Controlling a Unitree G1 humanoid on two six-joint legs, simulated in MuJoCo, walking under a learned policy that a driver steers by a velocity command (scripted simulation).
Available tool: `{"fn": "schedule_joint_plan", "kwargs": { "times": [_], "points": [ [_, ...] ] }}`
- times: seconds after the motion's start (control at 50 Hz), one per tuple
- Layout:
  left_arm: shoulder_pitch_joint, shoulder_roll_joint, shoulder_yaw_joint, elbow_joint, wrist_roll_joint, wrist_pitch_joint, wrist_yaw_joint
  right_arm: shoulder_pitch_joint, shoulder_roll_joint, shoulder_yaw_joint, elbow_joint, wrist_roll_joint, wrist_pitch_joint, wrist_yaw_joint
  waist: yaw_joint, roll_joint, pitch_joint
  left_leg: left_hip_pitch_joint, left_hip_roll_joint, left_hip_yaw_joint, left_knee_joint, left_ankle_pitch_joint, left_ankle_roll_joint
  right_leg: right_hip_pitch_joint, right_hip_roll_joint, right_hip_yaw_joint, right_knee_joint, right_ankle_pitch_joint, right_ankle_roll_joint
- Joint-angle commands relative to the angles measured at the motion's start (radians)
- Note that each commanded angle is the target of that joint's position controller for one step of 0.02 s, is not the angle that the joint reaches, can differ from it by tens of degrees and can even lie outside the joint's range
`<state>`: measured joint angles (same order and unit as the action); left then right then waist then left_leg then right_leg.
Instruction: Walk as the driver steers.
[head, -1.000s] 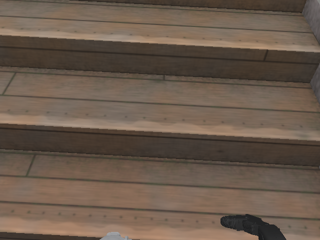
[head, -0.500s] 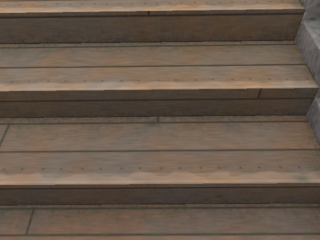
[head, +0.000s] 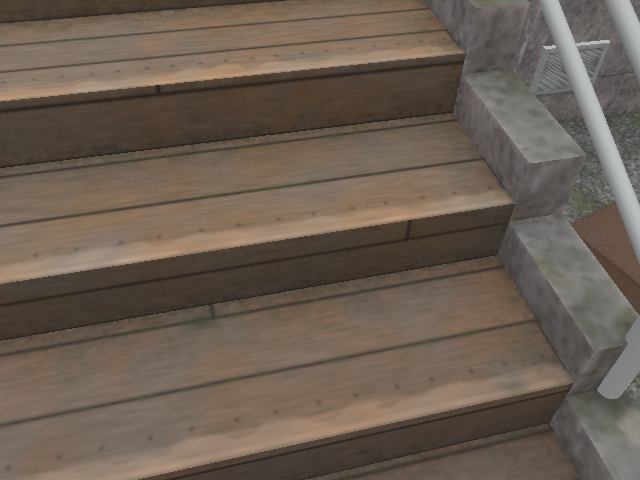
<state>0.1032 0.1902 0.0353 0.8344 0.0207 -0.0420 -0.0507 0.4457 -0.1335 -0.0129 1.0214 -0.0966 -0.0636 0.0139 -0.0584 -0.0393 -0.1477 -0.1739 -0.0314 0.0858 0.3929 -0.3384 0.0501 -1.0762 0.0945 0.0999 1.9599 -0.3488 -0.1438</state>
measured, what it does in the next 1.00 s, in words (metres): climbs, turning left: right foot 0.15 m higher, then left foot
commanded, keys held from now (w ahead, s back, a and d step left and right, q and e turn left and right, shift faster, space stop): no key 0.28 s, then q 0.60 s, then w+q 0.06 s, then w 0.06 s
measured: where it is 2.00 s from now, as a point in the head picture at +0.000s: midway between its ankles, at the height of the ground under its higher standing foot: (274, 346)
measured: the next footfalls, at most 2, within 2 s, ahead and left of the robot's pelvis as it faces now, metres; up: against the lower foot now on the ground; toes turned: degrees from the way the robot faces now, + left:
right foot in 0.26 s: +0.29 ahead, -0.16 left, +0.15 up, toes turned -7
left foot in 0.84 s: +0.24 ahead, +0.09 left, +0.15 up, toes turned +19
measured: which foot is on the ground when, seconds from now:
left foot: down 0.00-0.32, up 0.34-0.82, down 0.84-1.00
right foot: up 0.00-0.24, down 0.26-0.88, up 0.90-1.00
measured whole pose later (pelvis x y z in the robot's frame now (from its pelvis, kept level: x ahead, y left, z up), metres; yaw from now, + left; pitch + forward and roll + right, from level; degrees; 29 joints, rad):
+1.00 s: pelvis +0.22 -0.03 +0.15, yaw +20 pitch +3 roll -1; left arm 0.06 0.25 0.09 0.77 0.04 -0.10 0.01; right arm 0.17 -0.20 -0.07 0.86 -0.02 -0.12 -0.02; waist -0.03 -0.04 0.00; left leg -0.33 -0.02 -0.01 0.52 -0.25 0.05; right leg -0.45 -0.05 -0.06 0.96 -0.44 -0.02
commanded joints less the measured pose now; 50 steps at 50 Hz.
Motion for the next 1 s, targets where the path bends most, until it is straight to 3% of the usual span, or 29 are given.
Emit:
{"fn": "schedule_joint_plan", "kwargs": {
  "times": [0.02,0.08,0.12,0.14,0.16,0.18,0.22,0.26,0.28,0.3,0.32,0.34,0.36,0.38,0.42,0.46,0.52,0.58,0.64,0.68,0.72,0.78,0.82,0.86,0.88,0.92,0.94,0.96,1.0],
  "points": [
    [-0.191,-0.053,-0.061,-0.132,-0.013,0.001,0.006,0.099,-0.047,0.009,0.021,-0.041,-0.008,-0.006,-0.017,0.075,0.087,0.372,0.337,-0.255,-0.079,0.718,0.229,-0.580,-0.056,0.043,0.193,-0.089,-0.024],
    [-0.220,-0.052,-0.085,-0.178,-0.002,0.007,0.008,0.051,-0.031,0.028,0.022,-0.037,-0.018,-0.001,0.044,0.115,0.075,0.180,0.281,-0.154,-0.144,0.720,0.196,-0.429,-0.133,-0.080,0.118,0.024,-0.036],
    [-0.328,-0.030,-0.097,-0.231,0.008,0.023,0.005,0.105,-0.043,0.035,0.029,-0.038,-0.025,-0.003,0.017,0.041,0.092,0.112,0.253,-0.115,-0.174,0.581,0.153,-0.367,-0.189,-0.128,-0.151,0.147,-0.013],
    [-0.346,-0.059,-0.107,-0.230,0.028,0.041,0.000,0.152,-0.025,0.043,0.034,-0.036,-0.022,0.000,0.015,0.075,0.102,0.058,0.245,-0.119,-0.190,0.574,0.143,-0.276,-0.217,-0.154,-0.273,0.239,-0.008],
    [-0.386,-0.068,-0.119,-0.239,0.044,0.071,-0.028,0.074,-0.061,0.032,-0.008,-0.001,-0.013,0.021,0.027,0.130,0.143,-0.155,0.238,-0.059,-0.300,0.530,0.172,-0.026,-0.208,-0.254,-0.475,0.140,-0.002],
    [-0.483,-0.068,-0.125,-0.255,0.027,0.095,-0.040,0.150,-0.069,0.034,0.031,0.023,-0.014,0.047,-0.002,0.198,0.173,-0.224,0.280,-0.109,-0.339,0.504,0.180,0.076,-0.175,-0.227,-0.497,-0.113,0.020],
    [-0.367,-0.028,-0.100,-0.178,0.016,0.083,-0.055,0.128,-0.160,0.009,0.003,0.055,-0.042,0.058,0.041,0.218,0.152,0.001,0.321,-0.078,-0.269,0.918,0.162,0.162,-0.130,-0.269,-0.606,-0.089,0.032],
    [-0.255,-0.022,-0.089,-0.133,0.006,0.041,-0.050,0.107,-0.216,-0.010,-0.007,0.075,-0.064,0.058,0.091,0.198,0.031,0.221,0.315,-0.029,-0.111,1.480,0.100,0.334,-0.093,-0.242,-0.827,0.119,-0.025],
    [-0.181,0.025,-0.077,-0.090,-0.006,0.019,-0.034,0.199,-0.184,-0.020,-0.002,0.065,-0.074,0.059,0.056,0.114,-0.132,0.043,0.244,-0.042,0.013,1.445,0.022,0.699,-0.117,-0.112,-0.767,0.509,-0.094],
    [-0.070,0.062,-0.067,-0.067,-0.010,0.011,-0.029,0.217,-0.146,-0.014,-0.015,0.069,-0.083,0.063,0.089,-0.007,-0.267,-0.206,0.119,-0.084,0.179,0.987,-0.017,0.979,-0.209,0.158,-0.948,0.464,-0.152],
    [0.129,0.127,-0.034,-0.011,0.027,0.008,-0.002,0.118,-0.107,-0.017,-0.051,0.081,-0.072,0.074,0.163,-0.111,-0.302,-0.397,0.018,-0.125,0.325,0.349,-0.015,1.163,-0.294,0.343,-1.208,0.326,-0.160],
    [0.291,0.199,0.004,0.050,0.062,-0.001,0.014,-0.009,-0.072,-0.038,-0.061,0.103,-0.050,0.083,0.238,-0.148,-0.249,-0.534,-0.013,-0.234,0.746,-0.052,-0.027,1.083,-0.433,0.598,-1.435,0.088,-0.188],
    [0.287,0.245,0.032,0.074,0.058,-0.027,0.040,-0.059,-0.094,-0.066,-0.062,0.107,-0.039,0.070,0.231,-0.144,-0.201,-0.566,-0.010,-0.349,1.143,0.009,-0.036,0.899,-0.433,0.637,-1.456,0.008,-0.191],
    [0.196,0.208,0.027,0.100,0.038,-0.048,0.046,-0.070,-0.067,-0.064,-0.048,0.099,-0.043,0.057,0.172,-0.114,-0.108,-0.619,0.027,-0.359,1.277,0.037,-0.027,0.750,-0.411,0.514,-1.470,-0.156,-0.146],
    [-0.028,0.021,-0.010,0.101,0.003,-0.069,0.031,-0.083,0.015,-0.029,-0.017,0.089,-0.039,0.031,0.049,0.068,-0.002,-0.620,0.105,-0.299,1.288,0.037,-0.032,0.534,-0.376,0.301,-1.452,-0.167,-0.100],
    [-0.211,-0.097,-0.035,0.066,0.004,-0.081,0.032,-0.113,0.016,-0.016,-0.022,0.096,-0.014,0.002,-0.028,0.065,-0.003,-0.606,0.127,-0.290,1.305,0.044,-0.019,0.433,-0.356,0.193,-1.533,-0.090,-0.088],
    [-0.201,0.003,-0.006,0.046,0.017,-0.124,0.068,-0.188,-0.082,-0.026,-0.056,0.074,-0.018,0.006,-0.037,0.058,-0.013,-0.546,0.136,-0.238,1.136,0.195,-0.065,0.434,-0.316,-0.030,-1.569,0.060,-0.053],
    [-0.138,0.106,0.032,0.023,0.004,-0.121,0.054,-0.312,-0.152,-0.043,-0.110,0.084,-0.033,0.013,0.017,0.020,0.029,-0.531,0.161,-0.179,0.923,0.056,-0.126,0.584,-0.353,-0.120,-1.682,0.090,-0.060],
    [-0.103,0.147,0.053,-0.007,0.019,-0.142,0.067,-0.351,-0.133,-0.036,-0.141,0.052,-0.020,0.032,0.031,0.038,0.066,-0.492,0.186,-0.166,0.787,0.077,-0.088,0.708,-0.388,-0.187,-1.713,0.258,-0.072],
    [-0.149,0.117,0.050,-0.018,0.048,-0.137,0.069,-0.383,-0.133,-0.029,-0.169,0.058,-0.014,0.029,0.033,0.018,0.058,-0.461,0.183,-0.151,0.775,0.101,-0.071,0.772,-0.387,-0.228,-1.697,0.287,-0.092],
    [-0.098,0.150,0.067,-0.031,0.049,-0.134,0.059,-0.393,-0.134,-0.016,-0.210,0.066,-0.011,0.036,0.058,0.012,0.080,-0.453,0.198,-0.146,0.629,-0.030,-0.068,0.890,-0.428,-0.229,-1.700,0.372,-0.119],
    [-0.029,0.164,0.077,-0.041,0.017,-0.102,0.071,-0.440,-0.125,-0.022,-0.250,0.059,-0.026,0.035,0.103,0.022,0.080,-0.451,0.156,-0.092,0.383,-0.121,-0.070,1.043,-0.437,-0.234,-1.685,0.256,-0.110],
    [-0.028,0.183,0.078,-0.035,0.009,-0.076,0.079,-0.412,-0.115,-0.030,-0.253,0.071,-0.028,0.043,0.069,0.027,0.088,-0.338,0.129,-0.060,0.162,0.045,-0.021,1.037,-0.452,-0.235,-1.684,0.111,-0.086],
    [0.017,0.127,0.060,-0.035,-0.006,-0.049,0.070,-0.350,-0.171,-0.066,-0.230,0.079,-0.048,0.020,0.057,0.065,0.023,-0.134,0.075,-0.057,0.023,0.249,0.053,1.002,-0.416,-0.252,-1.569,0.073,-0.017],
    [-0.042,0.063,0.048,-0.119,-0.015,-0.064,0.077,-0.387,-0.245,-0.087,-0.231,0.097,-0.061,-0.007,0.076,0.219,0.005,-0.099,0.192,-0.208,0.059,0.448,0.166,0.913,-0.266,-0.382,-1.460,0.065,0.055],
    [-0.260,0.100,0.054,-0.212,0.004,-0.077,0.079,-0.164,-0.289,-0.113,-0.172,0.105,-0.058,-0.032,-0.057,0.241,0.011,0.143,0.263,-0.427,-0.022,0.124,0.245,0.551,-0.152,-0.324,-1.260,-0.083,0.132],
    [-0.292,0.092,0.046,-0.216,0.019,-0.076,0.070,-0.084,-0.298,-0.124,-0.155,0.084,-0.063,-0.044,-0.114,0.262,0.013,0.236,0.281,-0.529,-0.103,-0.126,0.249,0.375,-0.161,-0.201,-1.122,-0.159,0.135],
    [-0.257,0.079,0.042,-0.202,0.028,-0.074,0.053,-0.116,-0.283,-0.118,-0.161,0.065,-0.073,-0.050,-0.091,0.240,0.034,0.276,0.290,-0.586,-0.145,-0.172,0.251,0.260,-0.154,-0.096,-0.951,-0.155,0.130],
    [-0.141,0.113,0.056,-0.155,0.037,-0.073,0.044,-0.201,-0.231,-0.102,-0.203,0.081,-0.069,-0.046,-0.028,0.135,0.051,0.201,0.304,-0.584,-0.163,-0.107,0.260,0.222,-0.132,0.006,-0.689,-0.112,0.116]
  ]
}}
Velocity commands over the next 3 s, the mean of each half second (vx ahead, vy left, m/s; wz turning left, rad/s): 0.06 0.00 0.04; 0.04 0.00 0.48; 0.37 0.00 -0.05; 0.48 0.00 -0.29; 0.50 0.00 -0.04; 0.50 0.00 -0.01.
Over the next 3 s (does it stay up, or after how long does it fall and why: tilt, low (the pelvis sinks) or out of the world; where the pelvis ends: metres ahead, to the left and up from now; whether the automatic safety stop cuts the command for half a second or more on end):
stays up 1.25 0.16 0.59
